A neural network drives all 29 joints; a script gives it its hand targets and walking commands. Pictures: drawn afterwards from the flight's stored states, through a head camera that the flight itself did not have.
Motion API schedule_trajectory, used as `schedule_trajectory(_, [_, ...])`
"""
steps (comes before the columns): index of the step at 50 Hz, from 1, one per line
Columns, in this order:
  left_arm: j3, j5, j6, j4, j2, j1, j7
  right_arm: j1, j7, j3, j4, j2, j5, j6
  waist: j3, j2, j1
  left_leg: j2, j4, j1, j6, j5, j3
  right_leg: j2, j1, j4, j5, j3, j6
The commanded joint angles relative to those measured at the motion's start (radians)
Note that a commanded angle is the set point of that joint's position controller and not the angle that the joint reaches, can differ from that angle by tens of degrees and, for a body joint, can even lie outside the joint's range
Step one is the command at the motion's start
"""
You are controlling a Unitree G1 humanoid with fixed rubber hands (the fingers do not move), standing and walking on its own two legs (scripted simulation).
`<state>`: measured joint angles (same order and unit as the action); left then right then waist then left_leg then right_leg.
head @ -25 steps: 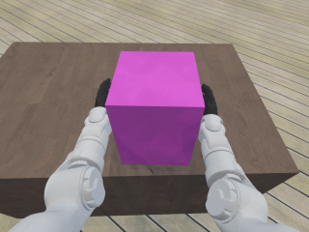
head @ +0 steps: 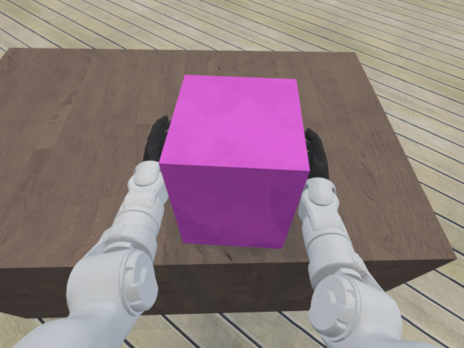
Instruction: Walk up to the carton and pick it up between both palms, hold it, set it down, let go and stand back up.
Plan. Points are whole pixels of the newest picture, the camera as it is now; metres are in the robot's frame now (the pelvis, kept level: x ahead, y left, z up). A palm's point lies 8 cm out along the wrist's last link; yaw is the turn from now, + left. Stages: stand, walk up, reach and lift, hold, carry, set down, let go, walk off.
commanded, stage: set down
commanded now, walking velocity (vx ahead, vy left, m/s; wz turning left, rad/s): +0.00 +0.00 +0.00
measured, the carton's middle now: (236, 166) +0.44 -0.01 +0.03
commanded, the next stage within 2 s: none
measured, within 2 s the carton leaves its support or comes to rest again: rests again in 0.50 s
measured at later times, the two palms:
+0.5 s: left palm (163, 168) +0.44 +0.13 +0.02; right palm (315, 184) +0.40 -0.15 +0.02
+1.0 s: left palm (162, 168) +0.44 +0.13 +0.03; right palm (316, 185) +0.40 -0.16 +0.02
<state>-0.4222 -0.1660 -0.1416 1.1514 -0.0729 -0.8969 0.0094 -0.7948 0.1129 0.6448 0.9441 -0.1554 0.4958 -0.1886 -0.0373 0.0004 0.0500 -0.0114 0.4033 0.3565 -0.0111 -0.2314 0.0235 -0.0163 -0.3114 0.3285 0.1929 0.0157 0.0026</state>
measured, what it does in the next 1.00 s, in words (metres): stands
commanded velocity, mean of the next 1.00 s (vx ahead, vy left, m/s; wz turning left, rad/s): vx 0.00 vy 0.00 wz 0.00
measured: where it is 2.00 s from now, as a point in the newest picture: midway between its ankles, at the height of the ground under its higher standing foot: outside the picture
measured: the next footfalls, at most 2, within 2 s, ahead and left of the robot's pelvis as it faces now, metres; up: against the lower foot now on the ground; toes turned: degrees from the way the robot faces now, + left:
none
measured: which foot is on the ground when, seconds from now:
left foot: down 0.00-1.00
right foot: down 0.00-1.00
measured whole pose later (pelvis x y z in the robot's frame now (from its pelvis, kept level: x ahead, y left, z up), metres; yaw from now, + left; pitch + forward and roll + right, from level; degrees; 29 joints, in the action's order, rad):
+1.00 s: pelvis +0.00 +0.00 -0.01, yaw +0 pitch +20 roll -1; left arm -0.37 -0.18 -0.28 1.24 -0.07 -0.90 0.08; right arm -0.80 0.13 0.60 1.15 -0.07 0.31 -0.33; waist -0.16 0.00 0.05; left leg -0.01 0.43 0.55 -0.01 -0.21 0.02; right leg -0.02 -0.50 0.34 0.18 0.02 0.00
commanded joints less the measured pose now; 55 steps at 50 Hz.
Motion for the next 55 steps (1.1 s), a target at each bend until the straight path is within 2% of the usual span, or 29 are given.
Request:
schedule_trajectory(1, [0.132, -0.191, -0.075, 0.004, 0.564, -0.636, -0.121, -0.647, -0.151, -0.201, -0.042, -0.539, 0.091, -0.149, -0.831, 0.058, 0.051, 0.011, 0.067, -0.129, 0.082, 0.635, 0.051, 0.022, 0.3, 0.127, -0.811, 0.074, 0.056])
schedule_trajectory(7, [0.14, -0.19, -0.104, 0.019, 0.57, -0.634, -0.11, -0.641, -0.152, -0.2, -0.024, -0.547, 0.103, -0.178, -0.856, 0.064, 0.043, 0.005, 0.088, -0.17, 0.083, 0.701, 0.043, 0.02, 0.214, 0.119, -0.796, 0.082, 0.051])
schedule_trajectory(11, [0.141, -0.196, -0.122, 0.031, 0.57, -0.626, -0.105, -0.63, -0.152, -0.201, -0.012, -0.551, 0.109, -0.196, -0.884, 0.069, 0.042, 0.006, 0.094, -0.169, 0.08, 0.703, 0.046, 0.023, 0.197, 0.119, -0.795, 0.082, 0.05])
schedule_trajectory(13, [0.133, -0.198, -0.135, 0.043, 0.566, -0.616, -0.103, -0.62, -0.15, -0.206, 0.002, -0.556, 0.112, -0.204, -0.894, 0.061, 0.031, 0.007, 0.099, -0.155, 0.074, 0.703, 0.047, 0.023, 0.188, 0.118, -0.803, 0.079, 0.047])
schedule_trajectory(15, [0.144, -0.198, -0.149, 0.045, 0.571, -0.616, -0.101, -0.616, -0.15, -0.202, 0.012, -0.558, 0.118, -0.214, -0.904, 0.072, 0.039, 0.005, 0.102, -0.162, 0.077, 0.72, 0.04, 0.023, 0.162, 0.122, -0.805, 0.083, 0.047])
schedule_trajectory(19, [0.163, -0.191, -0.179, 0.054, 0.583, -0.614, -0.089, -0.61, -0.153, -0.206, 0.036, -0.566, 0.125, -0.242, -0.944, 0.097, 0.032, -0.005, 0.127, -0.207, 0.084, 0.799, 0.034, 0.02, 0.075, 0.11, -0.773, 0.092, 0.036])
schedule_trajectory(20, [0.16, -0.192, -0.181, 0.066, 0.575, -0.606, -0.087, -0.597, -0.152, -0.204, 0.045, -0.56, 0.124, -0.247, -0.94, 0.084, 0.028, -0.004, 0.131, -0.179, 0.081, 0.79, 0.034, 0.019, 0.087, 0.102, -0.783, 0.086, 0.025])
schedule_trajectory(27, [0.131, -0.217, -0.192, 0.112, 0.554, -0.581, -0.098, -0.573, -0.157, -0.205, 0.048, -0.54, 0.121, -0.244, -0.876, 0.066, 0.022, 0.009, 0.089, -0.084, 0.073, 0.63, 0.051, 0.024, 0.188, 0.118, -0.779, 0.076, 0.036])
schedule_trajectory(30, [0.115, -0.214, -0.197, 0.12, 0.487, -0.587, -0.088, -0.562, -0.152, -0.173, 0.055, -0.453, 0.116, -0.246, -0.879, 0.072, 0.028, 0.009, 0.086, -0.089, 0.08, 0.632, 0.048, 0.023, 0.178, 0.118, -0.764, 0.073, 0.035])
schedule_trajectory(32, [0.102, -0.216, -0.202, 0.102, 0.458, -0.594, -0.081, -0.55, -0.147, -0.17, 0.051, -0.434, 0.112, -0.242, -0.879, 0.071, 0.018, 0.012, 0.085, -0.087, 0.076, 0.628, 0.054, 0.025, 0.179, 0.119, -0.763, 0.067, 0.037])
schedule_trajectory(33, [0.091, -0.225, -0.202, 0.096, 0.46, -0.589, -0.077, -0.548, -0.142, -0.146, 0.052, -0.432, 0.121, -0.238, -0.869, 0.062, 0.027, 0.011, 0.082, -0.078, 0.074, 0.622, 0.05, 0.025, 0.186, 0.12, -0.766, 0.067, 0.037])
schedule_trajectory(34, [0.089, -0.21, -0.206, 0.09, 0.381, -0.59, -0.065, -0.526, -0.133, -0.145, 0.062, -0.351, 0.101, -0.238, -0.894, 0.073, 0.025, 0.013, 0.084, -0.083, 0.078, 0.633, 0.051, 0.025, 0.196, 0.129, -0.781, 0.061, 0.038])
schedule_trajectory(35, [0.078, -0.218, -0.206, 0.071, 0.384, -0.6, -0.058, -0.535, -0.126, -0.135, 0.058, -0.364, 0.103, -0.236, -0.881, 0.065, 0.021, 0.012, 0.086, -0.082, 0.074, 0.637, 0.051, 0.027, 0.189, 0.129, -0.778, 0.06, 0.04])
schedule_trajectory(36, [0.069, -0.211, -0.207, 0.06, 0.322, -0.607, -0.046, -0.528, -0.116, -0.123, 0.065, -0.305, 0.088, -0.232, -0.899, 0.069, 0.02, 0.013, 0.087, -0.087, 0.075, 0.634, 0.052, 0.026, 0.184, 0.131, -0.767, 0.057, 0.04])
schedule_trajectory(39, [0.066, -0.174, -0.2, 0.054, 0.163, -0.601, -0.008, -0.519, -0.083, -0.136, 0.071, -0.145, 0.013, -0.229, -0.927, 0.072, 0.019, 0.014, 0.101, -0.094, 0.081, 0.661, 0.056, 0.02, 0.18, 0.133, -0.784, 0.05, 0.04])
schedule_trajectory(41, [0.072, -0.114, -0.206, 0.042, -0.01, -0.587, 0.031, -0.509, -0.05, -0.149, 0.057, 0.05, -0.063, -0.237, -0.987, 0.073, 0.016, 0.012, 0.126, -0.091, 0.087, 0.696, 0.053, 0.015, 0.178, 0.146, -0.818, 0.042, 0.039])
schedule_trajectory(42, [0.076, -0.092, -0.205, 0.039, -0.054, -0.587, 0.046, -0.515, -0.035, -0.164, 0.055, 0.088, -0.093, -0.235, -0.982, 0.066, 0.016, 0.015, 0.135, -0.068, 0.086, 0.693, 0.051, 0.016, 0.183, 0.153, -0.831, 0.037, 0.041])
schedule_trajectory(44, [0.128, -0.018, -0.207, 0.015, -0.167, -0.589, 0.072, -0.496, -0.002, -0.196, 0.046, 0.213, -0.171, -0.229, -1.016, 0.06, 0.043, 0.028, 0.151, -0.019, 0.08, 0.681, 0.054, 0.012, 0.211, 0.179, -0.902, 0.023, 0.047])
schedule_trajectory(46, [0.179, 0.045, -0.207, 0.012, -0.204, -0.605, 0.079, -0.504, 0.024, -0.23, 0.025, 0.238, -0.218, -0.217, -1.028, 0.025, 0.067, 0.049, 0.135, 0.124, 0.058, 0.587, 0.06, 0.025, 0.303, 0.214, -0.991, 0.001, 0.056])
schedule_trajectory(48, [0.199, 0.086, -0.208, 0.029, -0.216, -0.611, 0.08, -0.509, 0.033, -0.27, 0.006, 0.227, -0.258, -0.206, -1.039, -0.018, 0.067, 0.056, 0.108, 0.259, 0.031, 0.533, 0.06, 0.039, 0.398, 0.253, -1.066, -0.025, 0.069])
schedule_trajectory(49, [0.207, 0.088, -0.206, 0.04, -0.214, -0.625, 0.078, -0.522, 0.034, -0.275, 0.016, 0.221, -0.268, -0.2, -1.027, -0.015, 0.072, 0.057, 0.093, 0.305, 0.023, 0.488, 0.06, 0.045, 0.419, 0.265, -1.058, -0.028, 0.072])
schedule_trajectory(50, [0.214, 0.095, -0.206, 0.029, -0.213, -0.634, 0.078, -0.527, 0.034, -0.271, 0.026, 0.235, -0.28, -0.198, -1.033, -0.013, 0.083, 0.052, 0.097, 0.287, 0.027, 0.505, 0.053, 0.041, 0.406, 0.266, -1.042, -0.023, 0.076])
schedule_trajectory(52, [0.214, 0.099, -0.196, 0.016, -0.206, -0.589, 0.074, -0.49, 0.032, -0.303, 0.033, 0.251, -0.313, -0.198, -1.044, 0.005, 0.073, 0.042, 0.147, 0.136, 0.054, 0.601, 0.038, 0.021, 0.323, 0.245, -0.99, -0.01, 0.073])
schedule_trajectory(55, [0.23, 0.114, -0.179, -0.032, -0.205, -0.555, 0.08, -0.468, 0.034, -0.317, 0.029, 0.29, -0.347, -0.207, -1.075, 0.056, 0.072, 0.037, 0.199, 0.012, 0.083, 0.701, 0.029, 0.007, 0.22, 0.22, -0.918, 0.005, 0.056])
